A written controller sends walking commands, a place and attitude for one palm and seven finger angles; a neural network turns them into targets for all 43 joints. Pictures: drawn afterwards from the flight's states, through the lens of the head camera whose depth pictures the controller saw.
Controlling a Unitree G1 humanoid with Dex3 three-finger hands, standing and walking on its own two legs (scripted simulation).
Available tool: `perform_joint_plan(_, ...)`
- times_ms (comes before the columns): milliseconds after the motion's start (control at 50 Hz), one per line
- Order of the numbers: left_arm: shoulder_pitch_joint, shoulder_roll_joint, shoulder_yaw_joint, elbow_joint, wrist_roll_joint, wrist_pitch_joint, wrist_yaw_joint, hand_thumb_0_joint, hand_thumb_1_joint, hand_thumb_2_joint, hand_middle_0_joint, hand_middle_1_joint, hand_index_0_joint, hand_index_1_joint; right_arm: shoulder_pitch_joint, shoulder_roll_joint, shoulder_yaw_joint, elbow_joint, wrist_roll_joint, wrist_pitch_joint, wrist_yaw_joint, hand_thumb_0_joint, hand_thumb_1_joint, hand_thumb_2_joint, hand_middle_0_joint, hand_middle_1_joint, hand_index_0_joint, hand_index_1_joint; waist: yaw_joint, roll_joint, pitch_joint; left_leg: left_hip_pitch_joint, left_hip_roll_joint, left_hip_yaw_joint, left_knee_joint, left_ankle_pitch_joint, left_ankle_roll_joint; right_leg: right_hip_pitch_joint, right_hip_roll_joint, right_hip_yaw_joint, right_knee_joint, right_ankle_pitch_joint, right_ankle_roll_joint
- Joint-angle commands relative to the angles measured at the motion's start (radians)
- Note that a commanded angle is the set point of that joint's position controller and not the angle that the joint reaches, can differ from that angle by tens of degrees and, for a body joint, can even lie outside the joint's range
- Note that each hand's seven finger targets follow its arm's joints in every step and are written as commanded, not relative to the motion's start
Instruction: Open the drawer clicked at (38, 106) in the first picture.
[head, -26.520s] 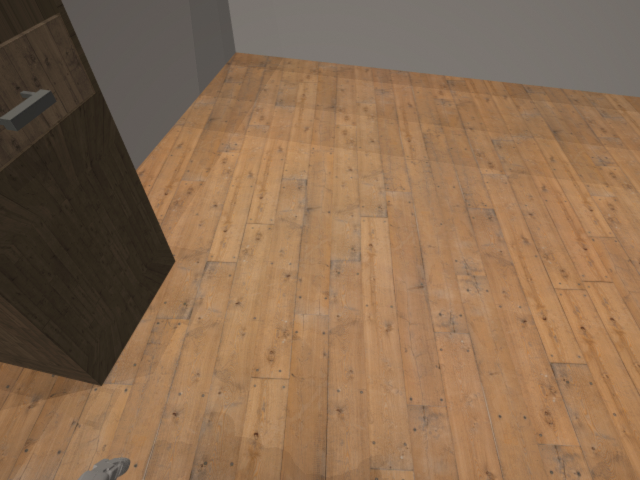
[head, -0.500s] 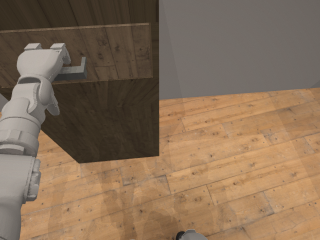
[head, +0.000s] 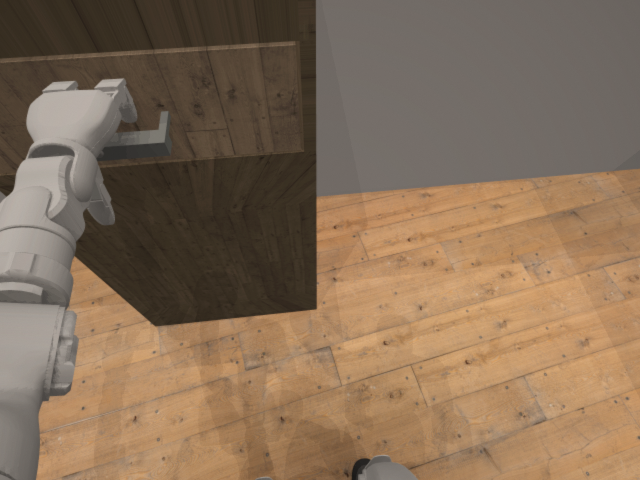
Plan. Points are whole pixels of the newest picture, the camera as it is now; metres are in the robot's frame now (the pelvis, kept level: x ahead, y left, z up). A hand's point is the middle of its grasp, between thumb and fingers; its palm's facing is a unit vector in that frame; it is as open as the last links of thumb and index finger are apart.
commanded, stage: lift the fingers back up to retry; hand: left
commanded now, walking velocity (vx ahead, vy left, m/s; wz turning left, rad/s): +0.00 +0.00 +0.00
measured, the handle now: (126, 133) +0.55 +0.24 +0.08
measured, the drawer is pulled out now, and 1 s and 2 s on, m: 0.00 0.00 0.00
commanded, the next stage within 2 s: re-aim the fingers above the handle in 0.58 s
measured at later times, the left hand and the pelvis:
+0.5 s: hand (74, 119) +0.50 +0.26 +0.15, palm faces +0.00 +0.01 -1.00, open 13.7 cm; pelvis +0.02 +0.00 +0.01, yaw +1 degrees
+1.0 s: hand (77, 126) +0.50 +0.26 +0.14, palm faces -0.04 +0.02 -1.00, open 13.9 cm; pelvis +0.02 -0.01 +0.01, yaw +1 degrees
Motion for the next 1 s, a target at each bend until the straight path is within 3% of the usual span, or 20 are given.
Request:
perform_joint_plan(0, -0.413, 0.303, 0.104, -0.21, -0.019, -0.005, 0.034, 0.0, -0.5, 0.3, -0.3, -1.2, -0.3, -1.2, 0.126, -0.155, -0.062, -0.054, -0.005, -0.026, -0.014, 0.0, -0.9, -0.9, 0.2, 0.3, 0.2, 0.3, 0.009, 0.025, -0.427, 0.229, -0.013, -0.055, -0.08, 0.405, -0.007, 0.295, 0.035, 0.003, -0.052, 0.249, -0.026)
perform_joint_plan(40, -0.433, 0.27, 0.078, -0.241, -0.023, -0.007, 0.034, 0.0, -0.5, 0.3, -0.3, -1.2, -0.3, -1.2, 0.119, -0.15, -0.062, -0.06, -0.005, -0.027, -0.012, 0.0, -0.9, -0.9, 0.2, 0.3, 0.2, 0.3, 0.005, 0.037, -0.426, 0.255, -0.013, -0.058, -0.087, 0.434, -0.011, 0.296, 0.035, -0.002, -0.059, 0.257, -0.025)
perform_joint_plan(80, -0.468, 0.302, 0.101, -0.286, -0.025, -0.018, 0.038, 0.0, -0.5, 0.3, -0.3, -1.2, -0.3, -1.2, 0.113, -0.152, -0.064, -0.055, -0.006, -0.027, -0.012, 0.0, -0.9, -0.9, 0.2, 0.3, 0.2, 0.3, 0.008, 0.061, -0.443, 0.287, -0.012, -0.063, -0.088, 0.476, -0.013, 0.305, 0.036, -0.002, -0.06, 0.274, -0.027)
perform_joint_plan(160, -0.465, 0.272, 0.102, -0.354, -0.037, -0.009, 0.039, 0.0, -0.5, 0.3, -0.3, -1.2, -0.3, -1.2, 0.108, -0.15, -0.072, -0.051, -0.007, -0.025, -0.002, 0.0, -0.9, -0.9, 0.2, 0.3, 0.2, 0.3, 0.021, 0.077, -0.491, 0.39, 0.001, -0.081, -0.081, 0.664, -0.035, 0.309, 0.042, -0.016, -0.062, 0.322, -0.027)
perform_joint_plan(180, -0.47, 0.244, 0.079, -0.361, -0.044, -0.001, 0.037, 0.0, -0.5, 0.3, -0.3, -1.2, -0.3, -1.2, 0.103, -0.147, -0.072, -0.047, -0.008, -0.024, 0.001, 0.0, -0.9, -0.9, 0.2, 0.3, 0.2, 0.3, 0.012, 0.09, -0.485, 0.406, 0.002, -0.079, -0.08, 0.678, -0.035, 0.302, 0.042, -0.016, -0.067, 0.33, -0.024)
perform_joint_plan(240, -0.454, 0.261, 0.088, -0.33, -0.047, 0.032, 0.023, 0.0, -0.5, 0.3, -0.3, -1.2, -0.3, -1.2, 0.083, -0.151, -0.066, -0.041, -0.001, -0.014, 0.004, 0.0, -0.9, -0.9, 0.2, 0.3, 0.2, 0.3, 0.02, 0.043, -0.424, 0.364, -0.001, -0.074, -0.106, 0.637, -0.032, 0.334, 0.04, -0.02, -0.082, 0.332, -0.025)
perform_joint_plan(280, -0.463, 0.278, 0.098, -0.36, -0.051, 0.035, 0.009, 0.0, -0.5, 0.3, -0.3, -1.2, -0.3, -1.2, 0.075, -0.151, -0.064, -0.045, 0.001, -0.012, 0.004, 0.0, -0.9, -0.9, 0.2, 0.3, 0.2, 0.3, 0.031, 0.053, -0.448, 0.384, -0.001, -0.076, -0.115, 0.678, -0.034, 0.369, 0.038, -0.018, -0.086, 0.363, -0.027)
perform_joint_plan(340, -0.465, 0.246, 0.068, -0.379, -0.055, 0.047, -0.016, 0.0, -0.5, 0.3, -0.3, -1.2, -0.3, -1.2, 0.053, -0.147, -0.061, -0.051, 0.002, -0.007, 0.005, 0.0, -0.9, -0.9, 0.2, 0.3, 0.2, 0.3, 0.03, 0.049, -0.432, 0.399, -0.001, -0.075, -0.126, 0.689, -0.034, 0.384, 0.035, -0.02, -0.096, 0.368, -0.027)
perform_joint_plan(380, -0.424, 0.272, 0.094, -0.399, -0.064, 0.049, -0.034, 0.0, -0.5, 0.3, -0.3, -1.2, -0.3, -1.2, 0.042, -0.144, -0.061, -0.061, 0.004, -0.004, 0.005, 0.0, -0.9, -0.9, 0.2, 0.3, 0.2, 0.3, 0.05, 0.056, -0.457, 0.428, 0.0, -0.074, -0.126, 0.75, -0.036, 0.417, 0.034, -0.016, -0.1, 0.4, -0.028)
perform_joint_plan(420, -0.384, 0.167, 0.012, -0.33, -0.07, 0.069, -0.061, 0.0, -0.5, 0.3, -0.3, -1.2, -0.3, -1.2, 0.03, -0.141, -0.058, -0.057, 0.009, 0.004, 0.008, 0.0, -0.9, -0.9, 0.2, 0.3, 0.2, 0.3, 0.027, -0.003, -0.36, 0.395, -0.001, -0.067, -0.137, 0.687, -0.03, 0.38, 0.034, -0.023, -0.117, 0.371, -0.024)
perform_joint_plan(440, -0.355, 0.19, 0.034, -0.292, -0.072, 0.077, -0.071, 0.0, -0.5, 0.3, -0.3, -1.2, -0.3, -1.2, 0.027, -0.149, -0.056, -0.054, 0.01, 0.009, 0.008, 0.0, -0.9, -0.9, 0.2, 0.3, 0.2, 0.3, 0.034, -0.029, -0.328, 0.369, 0.0, -0.064, -0.152, 0.627, -0.027, 0.384, 0.033, -0.024, -0.123, 0.35, -0.025)
perform_joint_plan(460, -0.35, 0.214, 0.047, -0.291, -0.069, 0.073, -0.081, 0.0, -0.5, 0.3, -0.3, -1.2, -0.3, -1.2, 0.02, -0.156, -0.053, -0.059, 0.011, 0.014, 0.004, 0.0, -0.9, -0.9, 0.2, 0.3, 0.2, 0.3, 0.039, -0.051, -0.335, 0.354, -0.005, -0.056, -0.158, 0.603, -0.022, 0.413, 0.03, -0.017, -0.127, 0.359, -0.026)
perform_joint_plan(500, -0.373, 0.189, 0.02, -0.318, -0.067, 0.062, -0.095, 0.0, -0.5, 0.3, -0.3, -1.2, -0.3, -1.2, 0.011, -0.146, -0.052, -0.069, 0.01, 0.014, 0.002, 0.0, -0.9, -0.9, 0.2, 0.3, 0.2, 0.3, 0.039, -0.037, -0.347, 0.354, -0.01, -0.053, -0.161, 0.578, -0.015, 0.419, 0.026, -0.012, -0.127, 0.361, -0.027)
perform_joint_plan(620, -0.392, 0.226, 0.056, -0.388, -0.074, -0.004, -0.095, 0.0, -0.5, 0.3, -0.3, -1.2, -0.3, -1.2, 0.001, -0.139, -0.054, -0.083, 0.003, 0.015, -0.007, 0.0, -0.9, -0.9, 0.2, 0.3, 0.2, 0.3, 0.047, -0.01, -0.382, 0.369, -0.017, -0.049, -0.15, 0.601, -0.013, 0.437, 0.021, -0.002, -0.117, 0.392, -0.027)
perform_joint_plan(660, -0.397, 0.283, 0.107, -0.391, -0.071, -0.015, -0.076, 0.0, -0.5, 0.3, -0.3, -1.2, -0.3, -1.2, 0.001, -0.144, -0.056, -0.078, 0.001, 0.015, -0.009, 0.0, -0.9, -0.9, 0.2, 0.3, 0.2, 0.3, 0.052, -0.022, -0.405, 0.359, -0.02, -0.045, -0.144, 0.597, -0.012, 0.457, 0.024, 0.003, -0.112, 0.404, -0.027)
perform_joint_plan(680, -0.419, 0.253, 0.072, -0.369, -0.067, -0.011, -0.068, 0.0, -0.5, 0.3, -0.3, -1.2, -0.3, -1.2, -0.001, -0.138, -0.054, -0.075, 0.001, 0.013, -0.009, 0.0, -0.9, -0.9, 0.2, 0.3, 0.2, 0.3, 0.038, -0.002, -0.372, 0.341, -0.022, -0.044, -0.148, 0.561, -0.012, 0.435, 0.02, 0.001, -0.114, 0.39, -0.026)
perform_joint_plan(700, -0.424, 0.269, 0.091, -0.354, -0.067, -0.009, -0.056, 0.0, -0.5, 0.3, -0.3, -1.2, -0.3, -1.2, 0.004, -0.14, -0.054, -0.067, 0.001, 0.01, -0.009, 0.0, -0.9, -0.9, 0.2, 0.3, 0.2, 0.3, 0.038, -0.018, -0.363, 0.325, -0.021, -0.045, -0.149, 0.545, -0.012, 0.436, 0.02, 0.0, -0.112, 0.386, -0.027)
perform_joint_plan(780, -0.473, 0.278, 0.085, -0.369, -0.052, -0.005, -0.031, 0.0, -0.5, 0.3, -0.3, -1.2, -0.3, -1.2, 0.014, -0.138, -0.059, -0.064, -0.001, 0.0, -0.007, 0.0, -0.9, -0.9, 0.2, 0.3, 0.2, 0.3, 0.037, 0.033, -0.431, 0.353, -0.023, -0.046, -0.139, 0.573, -0.015, 0.446, 0.02, 0.006, -0.103, 0.4, -0.028)
perform_joint_plan(880, -0.459, 0.223, 0.037, -0.318, -0.058, 0.014, -0.053, 0.0, -0.5, 0.3, -0.3, -1.2, -0.3, -1.2, 0.026, -0.144, -0.062, -0.053, 0.003, 0.002, -0.008, 0.0, -0.9, -0.9, 0.2, 0.3, 0.2, 0.3, 0.014, 0.011, -0.404, 0.359, -0.019, -0.047, -0.138, 0.568, -0.012, 0.418, 0.023, 0.001, -0.114, 0.389, -0.024)
perform_joint_plan(980, -0.467, 0.246, 0.048, -0.303, -0.054, 0.003, -0.069, 0.0, -0.5, 0.3, -0.3, -1.2, -0.3, -1.2, 0.034, -0.146, -0.059, -0.052, 0.004, 0.005, -0.011, 0.0, -0.9, -0.9, 0.2, 0.3, 0.2, 0.3, 0.02, 0.01, -0.394, 0.34, -0.02, -0.05, -0.147, 0.536, -0.011, 0.413, 0.024, 0.001, -0.117, 0.361, -0.028)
